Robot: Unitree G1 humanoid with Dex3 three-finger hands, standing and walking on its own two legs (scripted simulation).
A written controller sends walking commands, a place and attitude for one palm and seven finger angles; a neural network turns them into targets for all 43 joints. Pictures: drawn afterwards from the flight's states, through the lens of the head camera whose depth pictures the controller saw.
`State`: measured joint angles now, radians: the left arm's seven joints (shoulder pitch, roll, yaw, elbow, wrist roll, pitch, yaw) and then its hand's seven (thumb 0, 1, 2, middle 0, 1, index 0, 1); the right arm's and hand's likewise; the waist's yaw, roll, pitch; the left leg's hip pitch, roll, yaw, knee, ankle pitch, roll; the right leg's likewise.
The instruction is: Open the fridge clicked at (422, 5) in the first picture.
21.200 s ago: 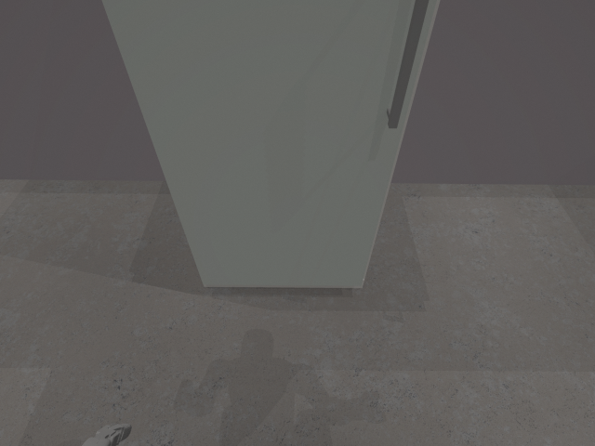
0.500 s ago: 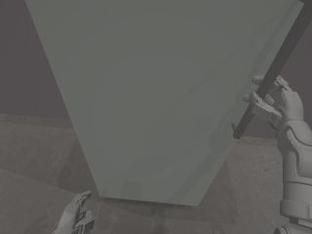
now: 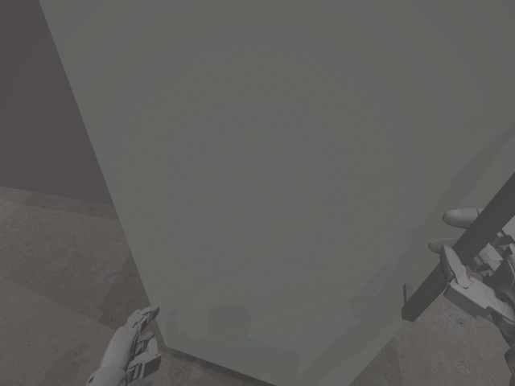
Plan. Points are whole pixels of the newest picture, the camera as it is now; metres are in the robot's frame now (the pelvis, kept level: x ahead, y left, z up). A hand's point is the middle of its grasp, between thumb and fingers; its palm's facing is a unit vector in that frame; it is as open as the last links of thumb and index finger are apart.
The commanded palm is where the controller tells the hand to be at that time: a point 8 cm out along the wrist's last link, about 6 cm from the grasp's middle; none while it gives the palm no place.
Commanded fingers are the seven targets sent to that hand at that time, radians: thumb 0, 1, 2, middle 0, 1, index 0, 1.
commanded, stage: walk backward, drawing the door open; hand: right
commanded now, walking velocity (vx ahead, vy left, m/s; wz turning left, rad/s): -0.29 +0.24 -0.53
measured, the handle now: (469, 228) +0.25 -0.23 +0.21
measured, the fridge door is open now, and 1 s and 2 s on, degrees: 8 26 52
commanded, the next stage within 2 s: none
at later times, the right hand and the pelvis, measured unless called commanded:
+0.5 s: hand (445, 313) +0.17 -0.18 +0.18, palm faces +0.47 +0.82 -0.34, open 6.6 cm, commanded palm +0.11 -0.21 +0.19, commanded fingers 0.00 -0.90 -0.90 0.45 1.40 0.45 1.40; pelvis -0.03 +0.04 -0.02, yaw -14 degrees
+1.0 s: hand out of the picture +0.08 -0.11 +0.18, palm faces +0.70 +0.65 -0.28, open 6.3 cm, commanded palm +0.02 -0.12 +0.19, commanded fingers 0.00 -0.90 -0.90 0.45 1.40 0.45 1.40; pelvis -0.06 +0.18 -0.02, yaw -32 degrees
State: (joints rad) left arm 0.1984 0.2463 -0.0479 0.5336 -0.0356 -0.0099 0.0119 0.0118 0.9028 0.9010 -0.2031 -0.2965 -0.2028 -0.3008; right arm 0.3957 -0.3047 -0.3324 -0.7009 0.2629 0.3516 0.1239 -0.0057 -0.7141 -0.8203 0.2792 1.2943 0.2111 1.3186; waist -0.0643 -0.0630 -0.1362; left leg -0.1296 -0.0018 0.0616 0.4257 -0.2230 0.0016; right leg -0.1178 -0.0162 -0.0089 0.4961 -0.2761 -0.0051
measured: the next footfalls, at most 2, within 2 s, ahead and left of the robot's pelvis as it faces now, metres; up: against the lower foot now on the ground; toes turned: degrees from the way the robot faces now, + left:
left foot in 0.32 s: +0.12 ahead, +0.05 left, +0.00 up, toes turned -7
right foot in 0.62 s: -0.04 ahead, -0.06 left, +0.00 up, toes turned -23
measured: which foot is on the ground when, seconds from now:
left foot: down 0.00-0.12, up 0.14-0.30, down 0.32-0.62, up 0.64-0.94, down 0.96-1.00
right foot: down 0.00-0.32, up 0.34-0.60, down 0.62-0.96, up 0.98-1.00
